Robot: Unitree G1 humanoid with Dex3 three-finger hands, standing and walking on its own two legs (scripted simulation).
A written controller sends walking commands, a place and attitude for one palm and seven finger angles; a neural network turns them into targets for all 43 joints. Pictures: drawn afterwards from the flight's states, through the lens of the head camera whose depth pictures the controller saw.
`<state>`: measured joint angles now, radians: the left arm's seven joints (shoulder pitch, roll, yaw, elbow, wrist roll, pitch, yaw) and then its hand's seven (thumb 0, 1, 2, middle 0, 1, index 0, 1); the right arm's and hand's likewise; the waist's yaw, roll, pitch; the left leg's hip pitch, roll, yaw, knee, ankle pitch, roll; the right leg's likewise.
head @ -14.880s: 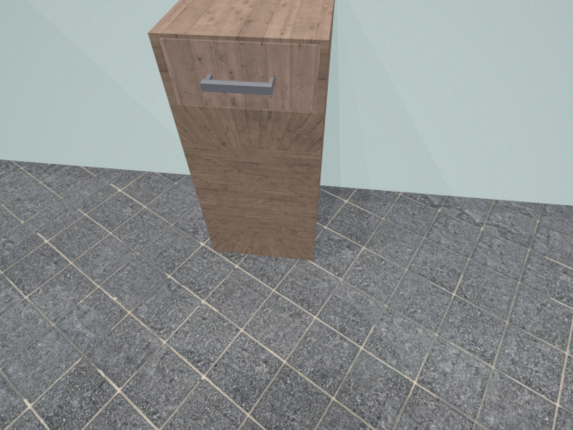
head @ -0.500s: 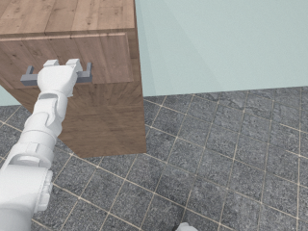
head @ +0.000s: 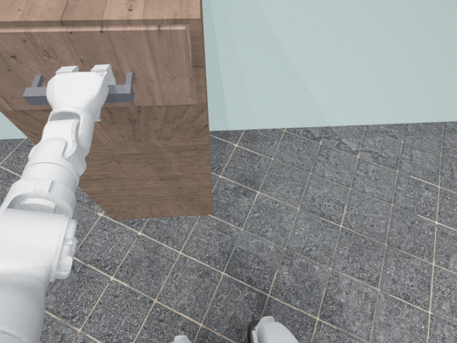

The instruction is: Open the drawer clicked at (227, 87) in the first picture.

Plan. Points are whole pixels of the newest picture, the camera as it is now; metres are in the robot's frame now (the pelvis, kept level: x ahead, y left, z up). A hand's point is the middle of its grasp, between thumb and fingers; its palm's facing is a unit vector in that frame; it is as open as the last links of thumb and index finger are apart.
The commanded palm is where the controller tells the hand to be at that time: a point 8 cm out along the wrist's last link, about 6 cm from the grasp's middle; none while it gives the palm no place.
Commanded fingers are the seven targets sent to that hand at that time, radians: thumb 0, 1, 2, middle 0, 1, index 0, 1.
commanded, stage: pull the drawer open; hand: left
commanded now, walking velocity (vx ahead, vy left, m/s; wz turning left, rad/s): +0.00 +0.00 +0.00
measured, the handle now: (82, 86) +0.56 +0.23 +0.08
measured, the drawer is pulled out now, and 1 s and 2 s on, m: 0.01 0.01 0.04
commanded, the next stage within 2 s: none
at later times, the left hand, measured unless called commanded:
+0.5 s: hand (92, 115) +0.52 +0.21 +0.05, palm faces -0.06 +0.00 -1.00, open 5.4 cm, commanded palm +0.49 +0.21 +0.10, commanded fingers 0.00 0.90 0.90 -0.40 -1.35 -0.40 -1.35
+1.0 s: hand (91, 115) +0.52 +0.22 +0.05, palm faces -0.04 +0.00 -1.00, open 5.3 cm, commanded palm +0.51 +0.21 +0.10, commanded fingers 0.00 0.90 0.90 -0.40 -1.35 -0.40 -1.35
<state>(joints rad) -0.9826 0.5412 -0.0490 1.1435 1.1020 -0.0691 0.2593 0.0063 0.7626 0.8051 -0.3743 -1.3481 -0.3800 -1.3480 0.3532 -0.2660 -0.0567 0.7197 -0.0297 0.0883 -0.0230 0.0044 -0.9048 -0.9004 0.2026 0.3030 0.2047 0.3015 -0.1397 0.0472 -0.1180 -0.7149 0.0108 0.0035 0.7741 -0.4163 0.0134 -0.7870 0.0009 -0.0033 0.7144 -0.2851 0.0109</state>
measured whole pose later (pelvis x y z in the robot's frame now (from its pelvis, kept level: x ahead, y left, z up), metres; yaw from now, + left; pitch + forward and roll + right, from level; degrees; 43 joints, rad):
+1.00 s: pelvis +0.02 +0.00 +0.00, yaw +1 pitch +20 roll -1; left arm -0.90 0.47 -0.09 1.02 1.09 -0.07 0.26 0.01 0.78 0.83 -0.38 -1.35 -0.39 -1.35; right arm 0.30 -0.26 -0.07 0.70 -0.03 0.10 -0.01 0.00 -0.90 -0.90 0.20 0.30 0.20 0.30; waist -0.08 0.05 -0.13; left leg -0.66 0.00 -0.01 0.75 -0.42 0.02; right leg -0.73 -0.01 -0.01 0.69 -0.32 0.02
